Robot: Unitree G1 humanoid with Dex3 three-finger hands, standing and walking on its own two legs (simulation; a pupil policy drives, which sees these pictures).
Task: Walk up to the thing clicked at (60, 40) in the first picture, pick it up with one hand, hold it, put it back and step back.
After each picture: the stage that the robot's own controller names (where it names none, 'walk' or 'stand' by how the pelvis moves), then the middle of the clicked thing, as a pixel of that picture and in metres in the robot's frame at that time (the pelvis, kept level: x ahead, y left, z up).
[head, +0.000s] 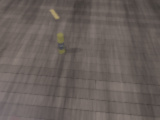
stand; (61, 43) +1.32 +0.22 -0.66
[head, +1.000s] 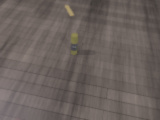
walk; (74, 44) +1.20 +0.12 -0.63
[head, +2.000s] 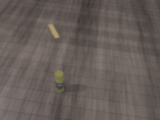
walk; (59, 82) +0.75 +0.16 -0.64
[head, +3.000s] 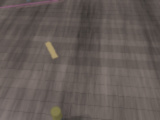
walk; (58, 118) +0.46 +0.20 -0.63
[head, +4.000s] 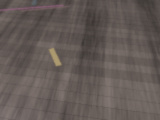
stand; out of the picture +0.39 +0.15 -0.66
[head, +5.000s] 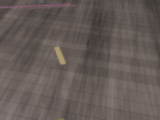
stand; out of the picture +0.40 +0.14 -0.66
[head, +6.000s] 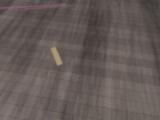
stand; out of the picture +0.39 +0.16 -0.66
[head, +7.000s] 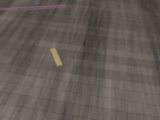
stand; out of the picture +0.38 +0.16 -0.66
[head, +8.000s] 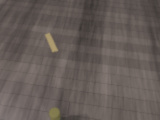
go down; (56, 118) +0.40 +0.17 -0.64
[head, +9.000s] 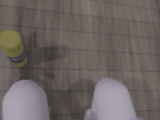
go down; (15, 51) +0.46 +0.24 -0.24
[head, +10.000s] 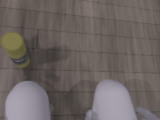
close in; (17, 52) +0.46 +0.24 -0.25
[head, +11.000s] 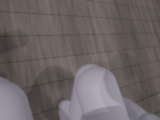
close in; out of the picture +0.43 +0.28 -0.16
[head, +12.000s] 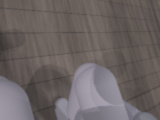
close; out of the picture +0.42 +0.29 -0.16
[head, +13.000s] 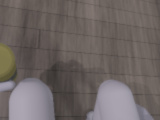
lift; (2, 69) +0.33 +0.25 -0.04
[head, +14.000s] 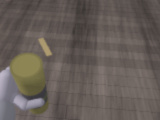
hold; (33, 89) +0.30 +0.15 +0.07
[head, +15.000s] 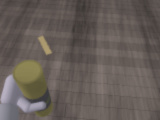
hold; (37, 93) +0.30 +0.15 +0.03
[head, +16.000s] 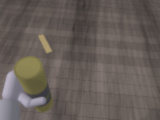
crouch; (37, 88) +0.32 +0.15 +0.02
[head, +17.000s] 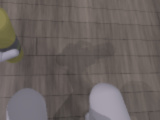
crouch; (5, 41) +0.46 +0.20 -0.04
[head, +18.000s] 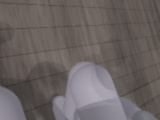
lower; out of the picture +0.43 +0.30 -0.16
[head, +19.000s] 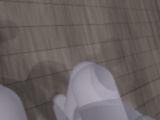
lower; out of the picture +0.43 +0.29 -0.16
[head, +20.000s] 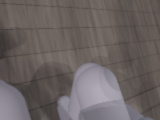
lower; out of the picture +0.41 +0.29 -0.16
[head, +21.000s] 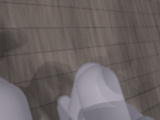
lower; out of the picture +0.40 +0.29 -0.16
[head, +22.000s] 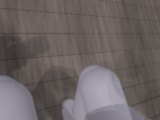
loosen; out of the picture +0.40 +0.24 -0.15
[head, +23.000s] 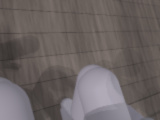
withdraw; out of the picture +0.41 +0.26 -0.17
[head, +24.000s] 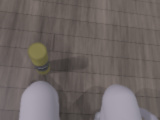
walk; (40, 61) +0.45 +0.20 -0.28
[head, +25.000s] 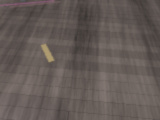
stand; out of the picture +0.36 +0.14 -0.59
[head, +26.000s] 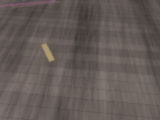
stand; out of the picture +0.37 +0.16 -0.60
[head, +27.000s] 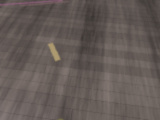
stand; out of the picture +0.37 +0.14 -0.63
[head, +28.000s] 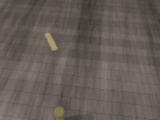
walk; (60, 117) +0.41 +0.15 -0.64
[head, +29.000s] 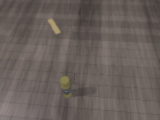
walk; (66, 87) +0.61 +0.17 -0.63
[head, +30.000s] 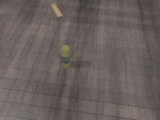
walk; (65, 56) +0.93 +0.13 -0.63
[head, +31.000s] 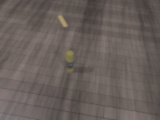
stand; (69, 62) +1.02 +0.11 -0.65
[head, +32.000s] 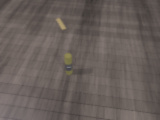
stand; (68, 64) +1.01 +0.13 -0.66
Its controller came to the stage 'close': yes
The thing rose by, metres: 0.68
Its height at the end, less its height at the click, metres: +0.00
